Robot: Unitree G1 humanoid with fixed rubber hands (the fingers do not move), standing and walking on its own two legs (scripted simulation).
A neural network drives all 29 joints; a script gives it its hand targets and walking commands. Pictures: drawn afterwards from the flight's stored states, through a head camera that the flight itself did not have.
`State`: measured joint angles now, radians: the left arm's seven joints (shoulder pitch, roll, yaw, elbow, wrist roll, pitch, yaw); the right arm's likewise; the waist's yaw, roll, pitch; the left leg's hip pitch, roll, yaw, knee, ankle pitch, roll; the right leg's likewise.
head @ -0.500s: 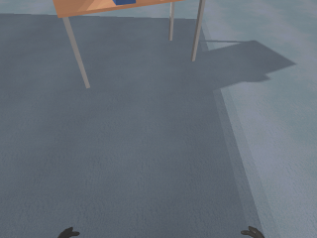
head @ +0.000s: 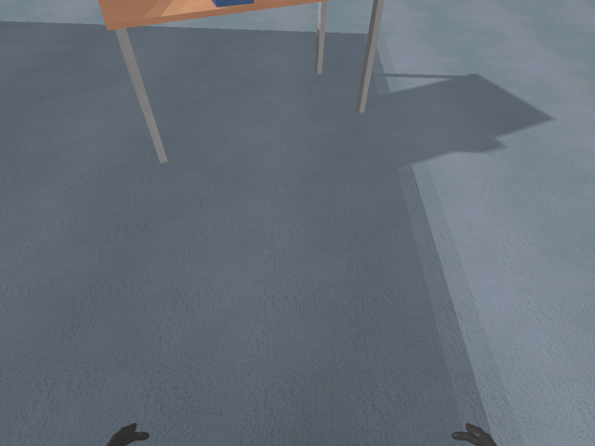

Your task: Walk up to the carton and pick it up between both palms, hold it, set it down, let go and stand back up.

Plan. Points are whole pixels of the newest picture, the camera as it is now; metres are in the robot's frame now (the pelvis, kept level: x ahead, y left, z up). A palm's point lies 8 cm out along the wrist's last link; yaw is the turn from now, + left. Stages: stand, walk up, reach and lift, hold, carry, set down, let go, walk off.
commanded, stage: stand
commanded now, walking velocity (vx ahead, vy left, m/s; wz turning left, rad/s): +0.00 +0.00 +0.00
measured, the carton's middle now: out of the picture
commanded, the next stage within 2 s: walk up in 0.54 s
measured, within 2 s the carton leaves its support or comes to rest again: neither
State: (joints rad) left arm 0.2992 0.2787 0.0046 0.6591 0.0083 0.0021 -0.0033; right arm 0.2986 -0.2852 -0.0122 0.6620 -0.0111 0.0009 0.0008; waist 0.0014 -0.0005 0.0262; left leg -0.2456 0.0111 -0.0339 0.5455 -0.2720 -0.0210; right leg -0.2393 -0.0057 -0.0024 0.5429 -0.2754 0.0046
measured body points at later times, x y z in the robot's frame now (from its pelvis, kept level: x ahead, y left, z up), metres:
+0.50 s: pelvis +0.00 +0.00 +0.00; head +0.00 +0.00 +0.45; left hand +0.10 +0.27 -0.11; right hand +0.10 -0.26 -0.11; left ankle +0.01 +0.13 -0.73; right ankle +0.01 -0.12 -0.73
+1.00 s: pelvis +0.03 +0.04 +0.01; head +0.02 +0.05 +0.46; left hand +0.04 +0.34 -0.10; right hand +0.18 -0.23 -0.07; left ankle +0.09 +0.20 -0.67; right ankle +0.01 -0.12 -0.73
